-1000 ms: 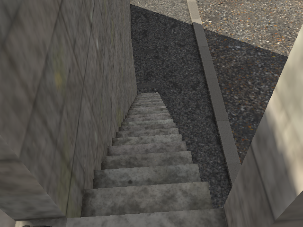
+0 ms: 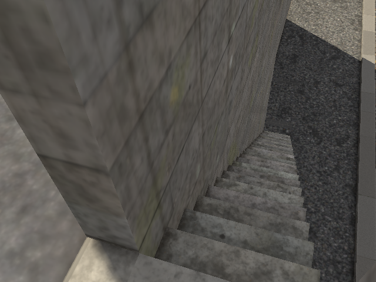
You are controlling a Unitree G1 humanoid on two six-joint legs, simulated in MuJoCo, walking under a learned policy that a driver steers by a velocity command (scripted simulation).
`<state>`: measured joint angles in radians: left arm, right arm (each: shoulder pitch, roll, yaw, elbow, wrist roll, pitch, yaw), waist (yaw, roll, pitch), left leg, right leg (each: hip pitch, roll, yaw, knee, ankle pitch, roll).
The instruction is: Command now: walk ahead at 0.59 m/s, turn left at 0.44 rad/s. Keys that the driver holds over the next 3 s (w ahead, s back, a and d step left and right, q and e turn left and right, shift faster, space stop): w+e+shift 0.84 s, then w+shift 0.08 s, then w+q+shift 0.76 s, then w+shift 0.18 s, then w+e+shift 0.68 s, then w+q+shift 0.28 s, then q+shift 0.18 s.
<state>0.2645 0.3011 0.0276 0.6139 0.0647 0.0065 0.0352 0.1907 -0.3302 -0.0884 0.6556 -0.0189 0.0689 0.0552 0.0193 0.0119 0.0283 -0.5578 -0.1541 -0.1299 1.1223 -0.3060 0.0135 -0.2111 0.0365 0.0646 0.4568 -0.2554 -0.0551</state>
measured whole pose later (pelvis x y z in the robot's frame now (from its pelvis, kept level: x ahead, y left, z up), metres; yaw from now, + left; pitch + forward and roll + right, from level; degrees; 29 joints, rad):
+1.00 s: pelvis +0.25 +0.06 -0.05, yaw -36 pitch +2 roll -1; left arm 0.17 0.21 0.04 0.61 0.01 0.06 0.02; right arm 0.23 -0.22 -0.02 0.67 -0.03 0.05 -0.03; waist -0.01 0.01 0.09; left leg -0.53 0.09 0.04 1.29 -0.40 0.01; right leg -0.51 0.07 -0.07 0.86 -0.39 -0.11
